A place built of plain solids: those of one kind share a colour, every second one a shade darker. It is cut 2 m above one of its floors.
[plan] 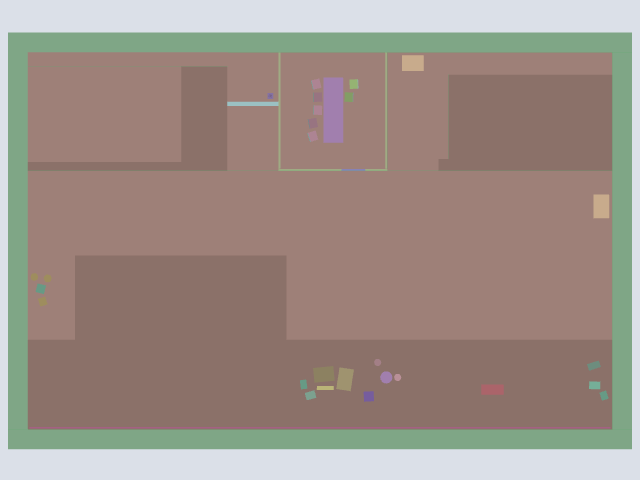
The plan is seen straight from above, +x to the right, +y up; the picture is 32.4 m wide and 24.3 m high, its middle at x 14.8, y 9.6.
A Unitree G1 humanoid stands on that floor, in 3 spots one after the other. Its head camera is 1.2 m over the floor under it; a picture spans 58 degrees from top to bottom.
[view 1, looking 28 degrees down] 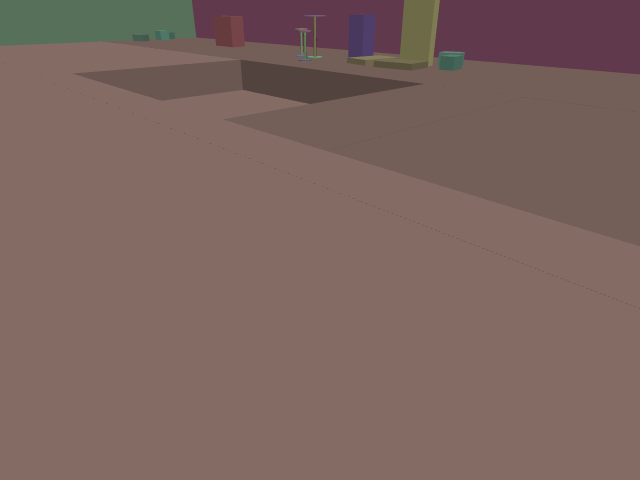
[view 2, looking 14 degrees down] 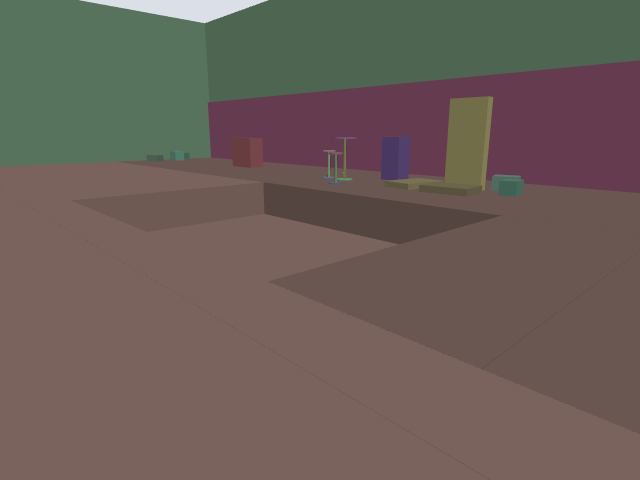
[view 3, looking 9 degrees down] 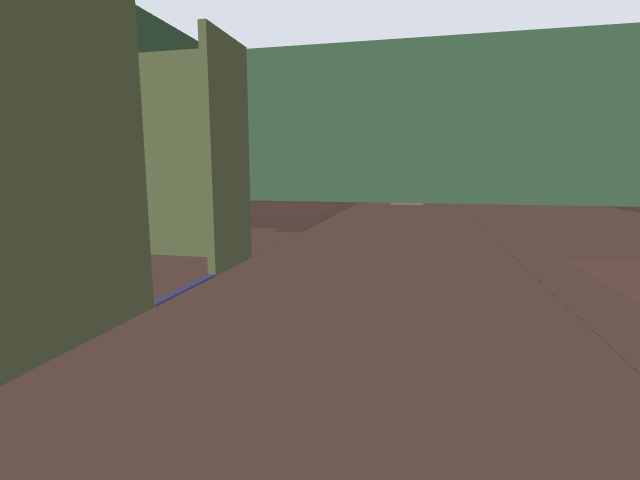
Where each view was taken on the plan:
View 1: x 8.29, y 11.65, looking -43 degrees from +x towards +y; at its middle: floor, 2.56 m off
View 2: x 10.32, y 10.82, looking -43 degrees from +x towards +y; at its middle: floor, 8.22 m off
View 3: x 12.59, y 10.82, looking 13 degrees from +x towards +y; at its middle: floor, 7.67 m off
